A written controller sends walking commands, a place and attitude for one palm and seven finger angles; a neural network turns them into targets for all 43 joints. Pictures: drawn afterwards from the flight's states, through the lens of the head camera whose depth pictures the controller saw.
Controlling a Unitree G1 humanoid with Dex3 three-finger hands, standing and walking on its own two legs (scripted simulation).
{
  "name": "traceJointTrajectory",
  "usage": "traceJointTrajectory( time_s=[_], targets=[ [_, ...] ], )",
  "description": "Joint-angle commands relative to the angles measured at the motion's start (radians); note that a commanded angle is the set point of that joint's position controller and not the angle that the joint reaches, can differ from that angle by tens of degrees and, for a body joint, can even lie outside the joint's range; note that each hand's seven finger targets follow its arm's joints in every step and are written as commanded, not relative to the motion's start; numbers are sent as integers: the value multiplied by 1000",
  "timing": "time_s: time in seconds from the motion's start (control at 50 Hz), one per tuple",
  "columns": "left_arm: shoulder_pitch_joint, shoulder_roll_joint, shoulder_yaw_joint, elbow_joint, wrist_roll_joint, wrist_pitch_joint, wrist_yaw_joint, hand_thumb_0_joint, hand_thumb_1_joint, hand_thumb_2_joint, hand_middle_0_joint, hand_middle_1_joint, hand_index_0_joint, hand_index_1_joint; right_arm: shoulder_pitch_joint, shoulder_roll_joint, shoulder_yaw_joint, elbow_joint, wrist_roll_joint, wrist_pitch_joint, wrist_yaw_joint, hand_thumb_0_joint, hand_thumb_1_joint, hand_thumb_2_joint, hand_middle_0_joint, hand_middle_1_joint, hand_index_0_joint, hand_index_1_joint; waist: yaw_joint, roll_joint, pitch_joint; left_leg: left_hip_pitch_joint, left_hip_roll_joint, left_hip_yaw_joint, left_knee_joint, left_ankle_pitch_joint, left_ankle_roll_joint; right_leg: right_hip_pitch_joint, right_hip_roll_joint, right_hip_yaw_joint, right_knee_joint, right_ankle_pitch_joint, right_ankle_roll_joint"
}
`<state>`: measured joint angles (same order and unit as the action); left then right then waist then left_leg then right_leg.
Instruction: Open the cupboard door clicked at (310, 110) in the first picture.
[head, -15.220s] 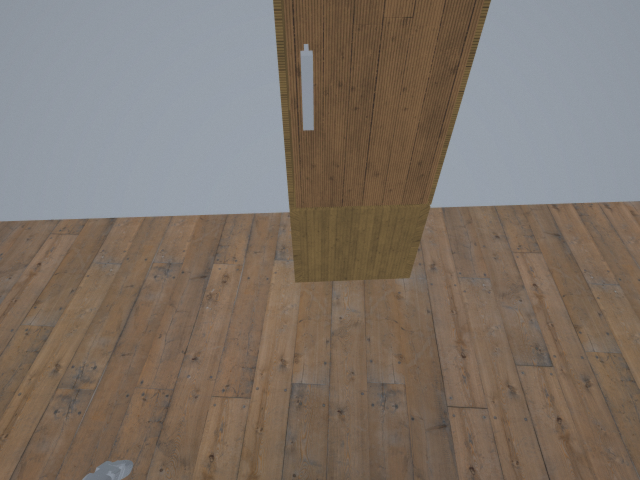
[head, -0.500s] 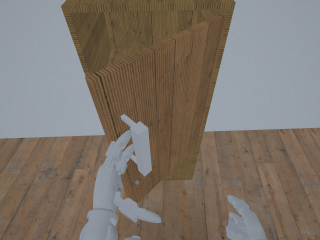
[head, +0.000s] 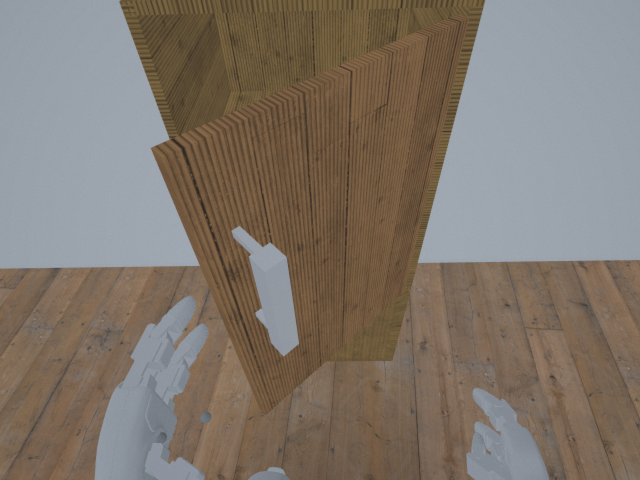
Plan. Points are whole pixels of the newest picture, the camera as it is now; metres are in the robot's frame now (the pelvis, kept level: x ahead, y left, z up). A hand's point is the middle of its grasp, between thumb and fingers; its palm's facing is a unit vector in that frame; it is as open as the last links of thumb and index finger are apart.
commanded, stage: slide the hand sideways off the handle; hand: left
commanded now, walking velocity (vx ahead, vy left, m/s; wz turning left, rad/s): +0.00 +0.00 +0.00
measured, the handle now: (265, 294) +0.30 +0.08 +0.11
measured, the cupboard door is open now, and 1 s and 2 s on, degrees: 42 42 42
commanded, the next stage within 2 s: draw the hand back to the body in 0.04 s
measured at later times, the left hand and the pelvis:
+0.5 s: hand (152, 407) +0.17 +0.16 +0.13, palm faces +0.02 -1.00 -0.04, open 16.3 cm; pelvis -0.01 +0.02 +0.01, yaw +0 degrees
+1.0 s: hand (49, 365) +0.19 +0.24 +0.17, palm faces +0.27 -0.90 -0.34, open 13.2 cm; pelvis +0.00 +0.04 +0.04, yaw -1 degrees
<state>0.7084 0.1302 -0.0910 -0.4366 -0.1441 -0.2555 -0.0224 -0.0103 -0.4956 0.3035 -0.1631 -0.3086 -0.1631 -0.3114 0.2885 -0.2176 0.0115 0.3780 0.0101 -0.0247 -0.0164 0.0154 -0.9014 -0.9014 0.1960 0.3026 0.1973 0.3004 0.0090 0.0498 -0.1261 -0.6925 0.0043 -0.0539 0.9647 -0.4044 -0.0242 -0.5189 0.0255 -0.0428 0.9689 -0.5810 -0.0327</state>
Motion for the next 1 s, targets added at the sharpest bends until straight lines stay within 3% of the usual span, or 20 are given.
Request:
traceJointTrajectory(
  time_s=[0.0, 0.12, 0.14, 0.2, 0.28, 0.3, 0.42, 0.46, 0.52, 0.62, 0.64, 0.66, 0.68, 0.72, 0.76, 0.86, 0.92, 0.96, 0.98],
  targets=[
    [38, 58, 47, -239, -34, -92, -47, 0, -500, 300, -150, -300, -150, -300, -84, -85, -44, -185, 10, -73, -12, 0, -900, -900, 200, 300, 200, 300, -14, -83, -91, 163, -30, 32, -62, 193, 64, -57, -16, 30, -168, 529, 54],
    [-52, 56, 34, -208, -39, -105, -55, 0, -500, 300, -150, -300, -150, -300, -90, -92, -41, -178, 13, -98, -26, 0, -900, -900, 200, 300, 200, 300, -22, -80, -53, 137, -25, 22, -61, 98, 64, -128, -7, 34, -193, 295, 38],
    [-78, 92, 65, -234, -40, -105, -49, 0, -500, 300, -150, -300, -150, -300, -90, -94, -43, -178, 15, -101, -30, 0, -900, -900, 200, 300, 200, 300, -16, -67, -70, 145, -22, 20, -65, 91, 64, -129, -7, 39, -199, 268, 35],
    [-84, 131, 113, -257, -39, -76, -30, 0, -500, 300, -150, -300, -150, -300, -99, -86, -36, -175, 20, -105, -36, 0, -900, -900, 200, 300, 200, 300, 3, -37, -88, 167, -20, 25, -85, 88, 64, -105, -3, 39, -216, 230, 26],
    [-103, 115, 115, -247, -56, -12, -29, 0, -500, 300, -150, -300, -150, -300, -118, -87, -24, -170, 29, -115, -41, 0, -900, -900, 200, 300, 200, 300, 4, -35, -49, 184, -15, 22, -124, 62, 63, -98, 3, 21, -247, 187, 28],
    [-101, 133, 146, -235, -64, 4, -28, 0, -500, 300, -150, -300, -150, -300, -115, -88, -23, -160, 30, -118, -43, 0, -900, -900, 200, 300, 200, 300, 10, -54, -48, 184, -14, 19, -136, 58, 61, -86, 5, 16, -252, 184, 27],
    [-128, 147, 160, -291, -81, 67, -49, 0, -500, 300, -150, -300, -150, -300, -120, -96, -11, -150, 34, -147, -47, 0, -900, -900, 200, 300, 200, 300, 12, -4, -36, 233, -11, 10, -182, 65, 61, -74, 11, -9, -268, 195, 25],
    [-107, 177, 214, -274, -90, 83, -51, 0, -500, 300, -150, -300, -150, -300, -126, -98, -16, -138, 33, -154, -50, 0, -900, -900, 200, 300, 200, 300, 23, -48, -49, 237, -10, 8, -186, 91, 62, -43, 14, -12, -272, 227, 25],
    [-121, 176, 228, -307, -110, 97, -69, 0, -500, 300, -150, -300, -150, -300, -121, -98, -12, -133, 37, -162, -51, 0, -900, -900, 200, 300, 200, 300, 22, -15, -50, 262, -13, 12, -198, 110, 59, -40, 16, -23, -272, 260, 27],
    [-143, 199, 271, -320, -141, 123, -102, 0, -325, 375, -156, -300, -156, -300, -120, -105, -10, -114, 44, -178, -56, 0, -900, -900, 200, 300, 200, 300, 21, -10, -50, 293, -11, 4, -214, 138, 57, -23, 19, -32, -282, 297, 27],
    [-173, 347, 289, -408, 11, 120, 3, 0, -290, 390, -158, -300, -158, -300, -131, -99, -5, -126, 31, -159, -83, 0, -900, -900, 200, 300, 200, 300, 55, -8, -26, 310, -8, 14, -246, 121, 54, -24, -7, 42, -370, 283, 11],
    [-142, 310, 297, -372, 21, 133, 53, 0, -255, 405, -159, -300, -159, -300, -136, -84, 2, -111, 21, -155, -93, 0, -900, -900, 200, 300, 200, 300, 41, -2, 22, 324, -11, 23, -250, 109, 54, -29, -14, 47, -413, 248, 9],
    [-115, 260, 259, -336, 40, 145, 76, 0, -220, 420, -160, -300, -160, -300, -133, -80, 10, -101, 19, -145, -95, 0, -900, -900, 200, 300, 200, 300, 33, -7, 47, 338, -7, 21, -262, 103, 54, -20, -18, 31, -415, 231, 10],
    [-128, 249, 245, -327, 62, 151, 102, 0, -150, 450, -162, -300, -162, -300, -141, -87, 11, -93, 17, -131, -95, 0, -900, -900, 200, 300, 200, 300, 27, 14, 53, 374, 1, 14, -298, 100, 52, 0, -16, 17, -426, 222, 11],
    [-128, 278, 276, -317, 75, 146, 123, 0, -80, 480, -165, -300, -165, -300, -154, -95, 9, -81, 10, -129, -100, 0, -900, -900, 200, 300, 200, 300, 33, -3, 43, 403, 2, 12, -328, 112, 56, 41, -14, 14, -448, 239, 12],
    [-151, 310, 322, -295, 87, 138, 151, 0, 95, 555, -171, -300, -171, -300, -172, -97, 12, -49, 4, -127, -104, 0, -900, -900, 200, 300, 200, 300, 38, -7, 38, 466, 7, 8, -403, 151, 54, 129, -16, 8, -483, 284, 12],
    [-182, 311, 341, -311, 86, 134, 157, 0, 200, 600, -175, -300, -175, -300, -178, -96, 12, -32, 1, -132, -102, 0, -900, -900, 200, 300, 200, 300, 38, 26, 35, 507, 11, 4, -444, 175, 50, 163, -14, 4, -498, 312, 13],
    [-174, 339, 379, -295, 91, 132, 163, 0, 270, 630, -178, -300, -178, -300, -185, -101, 8, -14, -2, -135, -102, 0, -900, -900, 200, 300, 200, 300, 48, -2, 14, 527, 13, 7, -460, 234, 51, 209, -13, 1, -506, 361, 11],
    [-165, 320, 374, -295, 84, 134, 160, 0, 305, 645, -179, -300, -179, -300, -191, -98, 8, -13, -1, -135, -99, 0, -900, -900, 200, 300, 200, 300, 45, -8, 21, 533, 15, 9, -468, 251, 49, 219, -14, 0, -509, 376, 14]
  ],
)
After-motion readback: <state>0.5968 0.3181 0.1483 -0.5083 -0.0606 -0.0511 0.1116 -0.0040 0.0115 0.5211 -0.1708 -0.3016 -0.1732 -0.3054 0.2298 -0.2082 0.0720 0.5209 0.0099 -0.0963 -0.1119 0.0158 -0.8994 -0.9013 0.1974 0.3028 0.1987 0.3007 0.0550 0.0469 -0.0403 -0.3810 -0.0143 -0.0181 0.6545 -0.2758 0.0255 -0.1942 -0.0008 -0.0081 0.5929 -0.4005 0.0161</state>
